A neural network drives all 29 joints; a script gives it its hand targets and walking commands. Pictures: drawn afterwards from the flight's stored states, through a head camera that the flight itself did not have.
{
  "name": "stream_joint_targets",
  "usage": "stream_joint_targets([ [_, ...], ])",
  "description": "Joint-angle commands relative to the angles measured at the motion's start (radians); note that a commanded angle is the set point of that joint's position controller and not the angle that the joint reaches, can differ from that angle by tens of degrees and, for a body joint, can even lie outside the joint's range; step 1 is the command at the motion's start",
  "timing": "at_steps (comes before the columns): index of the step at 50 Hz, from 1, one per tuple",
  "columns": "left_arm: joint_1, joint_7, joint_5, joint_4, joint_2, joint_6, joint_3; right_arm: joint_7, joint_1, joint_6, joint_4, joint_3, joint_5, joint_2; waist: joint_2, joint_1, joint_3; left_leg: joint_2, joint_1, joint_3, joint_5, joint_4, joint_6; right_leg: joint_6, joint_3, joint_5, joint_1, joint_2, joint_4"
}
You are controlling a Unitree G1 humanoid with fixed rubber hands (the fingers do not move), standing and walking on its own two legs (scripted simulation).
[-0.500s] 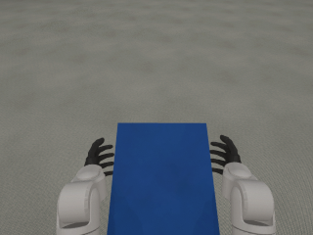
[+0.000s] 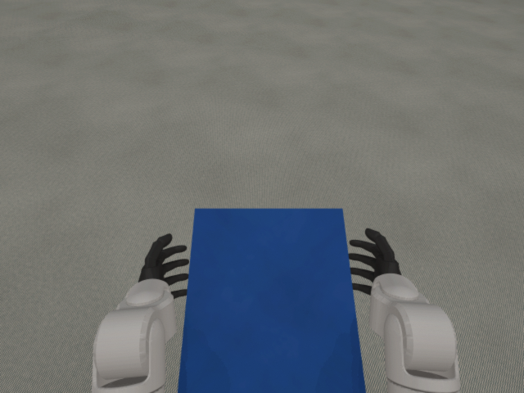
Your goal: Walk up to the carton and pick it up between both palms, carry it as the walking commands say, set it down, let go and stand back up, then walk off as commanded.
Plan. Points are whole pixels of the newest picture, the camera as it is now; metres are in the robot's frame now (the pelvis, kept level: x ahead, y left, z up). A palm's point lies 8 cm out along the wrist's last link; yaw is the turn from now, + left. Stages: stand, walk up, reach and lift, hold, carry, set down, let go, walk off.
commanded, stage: carry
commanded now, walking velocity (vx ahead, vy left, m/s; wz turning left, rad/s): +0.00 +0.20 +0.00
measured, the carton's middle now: (268, 308) +0.27 +0.01 +0.00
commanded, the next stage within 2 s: none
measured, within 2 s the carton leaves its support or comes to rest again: neither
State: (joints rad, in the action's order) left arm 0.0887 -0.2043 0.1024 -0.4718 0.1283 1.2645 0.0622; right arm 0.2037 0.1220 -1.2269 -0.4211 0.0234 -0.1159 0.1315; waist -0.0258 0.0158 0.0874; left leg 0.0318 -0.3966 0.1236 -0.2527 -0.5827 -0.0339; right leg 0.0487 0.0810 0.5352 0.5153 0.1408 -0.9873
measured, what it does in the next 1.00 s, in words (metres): steps to the left: right foot, then left foot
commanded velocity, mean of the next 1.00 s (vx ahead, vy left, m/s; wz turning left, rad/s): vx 0.00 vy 0.20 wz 0.00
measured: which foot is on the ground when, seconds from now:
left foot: down 0.00-0.16, up 0.18-0.44, down 0.46-0.80, up 0.82-1.00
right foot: up 0.00-0.14, down 0.16-0.48, up 0.50-0.76, down 0.78-1.00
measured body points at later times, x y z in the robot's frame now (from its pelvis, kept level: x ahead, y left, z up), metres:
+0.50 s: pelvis -0.02 +0.14 +0.00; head -0.03 +0.14 +0.45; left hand +0.24 +0.30 +0.09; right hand +0.25 -0.01 +0.10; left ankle +0.00 +0.26 -0.73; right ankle -0.01 -0.05 -0.72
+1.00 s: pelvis -0.06 +0.26 +0.01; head -0.06 +0.24 +0.46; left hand +0.21 +0.41 +0.11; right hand +0.21 +0.10 +0.10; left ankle -0.04 +0.39 -0.68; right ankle -0.06 +0.12 -0.73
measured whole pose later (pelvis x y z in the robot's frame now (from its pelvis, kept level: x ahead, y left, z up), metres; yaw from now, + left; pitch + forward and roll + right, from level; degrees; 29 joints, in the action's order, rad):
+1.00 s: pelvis -0.06 +0.26 +0.01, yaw +0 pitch +3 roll +2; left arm 0.09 -0.19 0.10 -0.46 0.13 1.23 0.05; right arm 0.22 0.11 -1.24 -0.47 0.03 -0.12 0.13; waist 0.01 0.00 0.08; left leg 0.03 -0.52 0.04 -0.35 -0.93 0.04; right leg 0.03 0.13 0.27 0.30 0.14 -0.54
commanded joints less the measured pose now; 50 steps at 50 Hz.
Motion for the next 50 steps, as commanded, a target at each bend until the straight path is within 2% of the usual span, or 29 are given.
stream_joint_targets([
  [1, 0.450, 0.268, -0.416, -0.115, 0.957, -0.036, -0.681, -0.250, 0.291, 0.012, -0.083, -0.577, 0.359, 0.978, 0.191, -0.017, 0.227, 0.194, 0.212, -0.168, 0.313, 0.183, -0.156, -0.019, 0.023, -0.013, 0.045, -0.037, -0.066],
  [5, 0.405, 0.262, -0.392, -0.098, 0.915, -0.034, -0.642, -0.246, 0.299, 0.007, -0.096, -0.604, 0.361, 0.953, 0.170, -0.019, 0.256, 0.196, 0.193, -0.193, 0.287, 0.154, -0.174, -0.041, 0.050, -0.079, -0.101, -0.073, 0.235],
  [7, 0.382, 0.263, -0.375, -0.068, 0.900, -0.026, -0.611, -0.241, 0.284, -0.004, -0.074, -0.607, 0.356, 0.934, 0.106, -0.005, 0.270, 0.158, 0.107, -0.146, 0.224, 0.077, -0.127, -0.054, 0.060, -0.260, -0.296, -0.046, 0.517],
  [8, 0.355, 0.265, -0.364, -0.040, 0.888, -0.021, -0.590, -0.239, 0.280, -0.011, -0.063, -0.605, 0.352, 0.924, -0.002, 0.001, 0.247, 0.107, -0.035, -0.120, 0.132, -0.028, -0.077, -0.075, -0.077, -0.318, -0.423, 0.071, 0.588],
  [9, 0.333, 0.264, -0.345, -0.007, 0.872, -0.026, -0.572, -0.240, 0.291, -0.019, -0.073, -0.606, 0.347, 0.905, -0.266, 0.006, 0.208, 0.001, -0.271, -0.063, -0.155, -0.184, 0.008, -0.181, -0.423, -0.616, -0.499, 0.348, 0.661],
  [10, 0.344, 0.264, -0.348, 0.001, 0.897, -0.029, -0.567, -0.242, 0.360, -0.020, -0.098, -0.617, 0.365, 0.915, -0.267, 0.014, 0.179, -0.007, -0.282, -0.149, -0.274, -0.394, 0.034, -0.282, -0.456, -0.733, -0.420, 0.418, 0.663],
  [11, 0.359, 0.266, -0.351, -0.006, 0.914, -0.033, -0.566, -0.246, 0.394, -0.017, -0.107, -0.630, 0.381, 0.936, -0.146, 0.010, 0.147, 0.008, -0.264, -0.182, -0.232, -0.488, 0.044, -0.274, -0.394, -0.648, -0.360, 0.380, 0.665],
  [12, 0.373, 0.270, -0.351, -0.012, 0.917, -0.036, -0.568, -0.247, 0.408, -0.015, -0.103, -0.634, 0.385, 0.941, -0.073, 0.006, 0.124, 0.017, -0.246, -0.181, -0.165, -0.533, 0.051, -0.240, -0.313, -0.519, -0.316, 0.333, 0.674],
  [13, 0.385, 0.272, -0.353, -0.023, 0.926, -0.040, -0.575, -0.248, 0.402, -0.012, -0.097, -0.636, 0.386, 0.953, -0.078, 0.001, 0.105, 0.025, -0.238, -0.162, -0.112, -0.523, 0.060, -0.205, -0.238, -0.462, -0.296, 0.284, 0.675],
  [15, 0.398, 0.270, -0.362, -0.052, 0.922, -0.046, -0.586, -0.247, 0.374, -0.007, -0.092, -0.635, 0.387, 0.963, -0.140, -0.008, 0.108, 0.018, -0.200, -0.092, -0.097, -0.417, 0.073, -0.153, -0.122, -0.512, -0.300, 0.212, 0.640],
  [18, 0.377, 0.262, -0.363, -0.066, 0.890, -0.040, -0.593, -0.240, 0.337, -0.011, -0.081, -0.626, 0.383, 0.944, -0.197, -0.004, 0.150, 0.010, -0.105, -0.039, -0.129, -0.230, 0.068, -0.136, -0.083, -0.630, -0.307, 0.201, 0.598],
  [21, 0.355, 0.251, -0.359, -0.067, 0.874, -0.030, -0.601, -0.240, 0.306, -0.021, -0.062, -0.608, 0.378, 0.927, -0.207, -0.009, 0.182, -0.006, -0.004, 0.001, -0.056, 0.036, 0.054, -0.112, -0.073, -0.601, -0.316, 0.198, 0.544],
  [23, 0.354, 0.246, -0.349, -0.060, 0.865, -0.026, -0.609, -0.241, 0.298, -0.025, -0.052, -0.590, 0.366, 0.906, -0.054, -0.013, 0.234, -0.007, 0.199, 0.009, 0.013, 0.198, 0.058, -0.045, 0.000, -0.441, -0.221, 0.121, 0.391],
  [24, 0.358, 0.244, -0.345, -0.058, 0.857, -0.022, -0.613, -0.244, 0.296, -0.026, -0.038, -0.575, 0.357, 0.890, 0.080, -0.014, 0.216, 0.130, 0.267, -0.152, 0.086, 0.249, 0.032, 0.000, 0.035, -0.240, -0.081, 0.065, 0.301],
  [25, 0.421, 0.248, -0.371, -0.110, 0.867, -0.019, -0.655, -0.247, 0.258, -0.019, -0.019, -0.549, 0.348, 0.891, 0.352, -0.038, 0.173, 0.301, 0.280, -0.416, 0.279, 0.269, -0.071, 0.035, 0.102, 0.047, 0.122, -0.035, 0.136],
  [26, 0.433, 0.252, -0.384, -0.105, 0.906, -0.021, -0.664, -0.252, 0.292, -0.011, -0.060, -0.560, 0.367, 0.928, 0.319, -0.033, 0.182, 0.301, 0.268, -0.389, 0.348, 0.252, -0.135, 0.010, 0.029, 0.133, 0.130, -0.036, -0.043],
  [27, 0.443, 0.257, -0.395, -0.104, 0.934, -0.023, -0.676, -0.254, 0.295, -0.004, -0.070, -0.563, 0.370, 0.949, 0.258, -0.025, 0.189, 0.273, 0.236, -0.325, 0.370, 0.226, -0.156, 0.002, -0.002, 0.101, 0.118, -0.034, -0.156],
  [29, 0.445, 0.263, -0.414, -0.116, 0.962, -0.033, -0.696, -0.255, 0.294, 0.009, -0.088, -0.571, 0.365, 0.966, 0.194, -0.016, 0.216, 0.208, 0.221, -0.207, 0.297, 0.208, -0.147, -0.007, -0.009, 0.000, 0.096, -0.020, -0.176],
  [31, 0.438, 0.261, -0.413, -0.117, 0.963, -0.042, -0.699, -0.258, 0.294, 0.017, -0.096, -0.574, 0.363, 0.965, 0.181, -0.016, 0.225, 0.180, 0.223, -0.175, 0.290, 0.204, -0.145, -0.008, 0.013, -0.034, 0.058, -0.036, -0.111],
  [36, 0.382, 0.251, -0.380, -0.088, 0.905, -0.034, -0.640, -0.251, 0.288, 0.003, -0.096, -0.594, 0.359, 0.933, 0.167, -0.024, 0.250, 0.208, 0.223, -0.240, 0.266, 0.214, -0.171, -0.036, 0.038, -0.046, -0.079, -0.073, 0.204],
  [38, 0.356, 0.253, -0.370, -0.055, 0.897, -0.028, -0.613, -0.244, 0.287, -0.007, -0.081, -0.601, 0.355, 0.926, 0.118, -0.006, 0.252, 0.177, 0.171, -0.200, 0.258, 0.157, -0.148, -0.052, 0.060, -0.165, -0.223, -0.073, 0.436],
  [39, 0.358, 0.256, -0.365, -0.040, 0.895, -0.026, -0.600, -0.241, 0.282, -0.012, -0.069, -0.601, 0.351, 0.919, 0.066, -0.003, 0.247, 0.147, 0.085, -0.167, 0.212, 0.097, -0.107, -0.063, 0.021, -0.261, -0.343, -0.016, 0.554],
  [40, 0.336, 0.259, -0.358, -0.018, 0.882, -0.024, -0.581, -0.239, 0.283, -0.016, -0.063, -0.598, 0.348, 0.915, -0.073, 0.005, 0.217, 0.082, -0.097, -0.132, 0.085, -0.033, -0.049, -0.098, -0.186, -0.295, -0.468, 0.143, 0.642],
  [41, 0.328, 0.256, -0.335, 0.023, 0.886, -0.035, -0.565, -0.241, 0.343, -0.021, -0.101, -0.611, 0.352, 0.893, -0.324, 0.018, 0.166, -0.018, -0.272, -0.077, -0.209, -0.220, 0.039, -0.237, -0.488, -0.548, -0.444, 0.401, 0.705],
  [42, 0.354, 0.258, -0.346, 0.006, 0.905, -0.034, -0.573, -0.241, 0.392, -0.019, -0.109, -0.615, 0.364, 0.912, -0.217, 0.014, 0.119, -0.011, -0.281, -0.174, -0.257, -0.430, 0.048, -0.295, -0.453, -0.659, -0.380, 0.414, 0.696],
  [43, 0.369, 0.262, -0.352, -0.007, 0.917, -0.040, -0.574, -0.244, 0.414, -0.014, -0.113, -0.628, 0.379, 0.930, -0.104, 0.010, 0.098, 0.001, -0.270, -0.198, -0.197, -0.500, 0.050, -0.269, -0.377, -0.570, -0.339, 0.370, 0.696],
  [44, 0.381, 0.265, -0.355, -0.018, 0.920, -0.043, -0.582, -0.244, 0.414, -0.011, -0.108, -0.630, 0.377, 0.937, -0.053, 0.005, 0.088, 0.009, -0.262, -0.191, -0.129, -0.540, 0.059, -0.232, -0.294, -0.497, -0.318, 0.322, 0.693],
  [46, 0.400, 0.267, -0.365, -0.052, 0.923, -0.053, -0.593, -0.244, 0.378, -0.003, -0.097, -0.631, 0.382, 0.958, -0.099, -0.007, 0.091, 0.015, -0.248, -0.134, -0.073, -0.479, 0.080, -0.173, -0.151, -0.568, -0.339, 0.228, 0.645],
  [50, 0.370, 0.258, -0.366, -0.073, 0.889, -0.049, -0.594, -0.234, 0.336, -0.004, -0.094, -0.629, 0.384, 0.942, -0.203, -0.004, 0.143, 0.001, -0.110, -0.034, -0.113, -0.246, 0.082, -0.135, -0.073, -0.718, -0.335, 0.193, 0.587],
])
